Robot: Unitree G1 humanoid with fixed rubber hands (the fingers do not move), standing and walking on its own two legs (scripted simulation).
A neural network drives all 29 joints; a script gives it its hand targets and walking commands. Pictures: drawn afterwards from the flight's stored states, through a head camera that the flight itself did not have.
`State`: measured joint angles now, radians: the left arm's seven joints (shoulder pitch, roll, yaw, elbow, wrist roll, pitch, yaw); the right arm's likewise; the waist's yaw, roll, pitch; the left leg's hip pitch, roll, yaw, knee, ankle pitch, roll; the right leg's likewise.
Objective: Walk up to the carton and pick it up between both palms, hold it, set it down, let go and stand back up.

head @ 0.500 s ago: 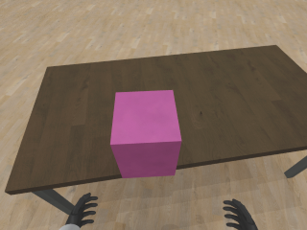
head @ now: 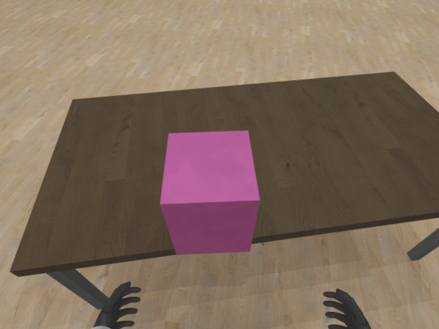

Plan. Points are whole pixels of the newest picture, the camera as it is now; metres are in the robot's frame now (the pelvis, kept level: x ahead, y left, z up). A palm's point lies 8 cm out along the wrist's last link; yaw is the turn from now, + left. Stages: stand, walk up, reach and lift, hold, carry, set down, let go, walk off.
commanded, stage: let go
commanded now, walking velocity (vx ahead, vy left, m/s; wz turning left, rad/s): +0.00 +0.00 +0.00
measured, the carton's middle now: (211, 194) +0.45 +0.05 -0.10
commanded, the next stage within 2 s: stand in 0.22 s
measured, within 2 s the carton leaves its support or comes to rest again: neither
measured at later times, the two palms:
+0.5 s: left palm out of the picture +0.11 +0.24 -0.10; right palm out of the picture +0.10 -0.24 -0.13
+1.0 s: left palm out of the picture +0.01 +0.24 -0.14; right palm out of the picture -0.04 -0.20 -0.15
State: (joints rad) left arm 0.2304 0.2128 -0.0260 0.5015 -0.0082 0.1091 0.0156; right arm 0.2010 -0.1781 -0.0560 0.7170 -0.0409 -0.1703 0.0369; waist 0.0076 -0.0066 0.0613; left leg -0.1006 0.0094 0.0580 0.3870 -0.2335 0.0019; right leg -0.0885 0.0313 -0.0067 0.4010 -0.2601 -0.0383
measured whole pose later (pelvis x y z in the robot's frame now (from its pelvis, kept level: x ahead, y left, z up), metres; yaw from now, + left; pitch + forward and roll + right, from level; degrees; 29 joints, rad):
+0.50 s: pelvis +0.01 +0.00 -0.01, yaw -2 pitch +0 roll +0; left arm 0.31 0.20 0.00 0.66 0.03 0.00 0.00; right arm 0.23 -0.21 -0.06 0.81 -0.02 0.04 0.02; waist 0.01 0.03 -0.04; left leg -0.19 0.03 0.09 0.50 -0.30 0.00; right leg -0.18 0.04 0.02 0.50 -0.31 -0.04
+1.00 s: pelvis +0.00 +0.02 +0.00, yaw -4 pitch -1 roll +0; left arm 0.39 0.12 0.02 0.99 0.02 -0.02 0.04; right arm 0.33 -0.17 -0.04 1.12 -0.02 0.02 -0.02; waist -0.01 0.02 -0.04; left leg -0.13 0.01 0.13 0.40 -0.25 0.03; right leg -0.15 0.03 0.06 0.42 -0.26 -0.01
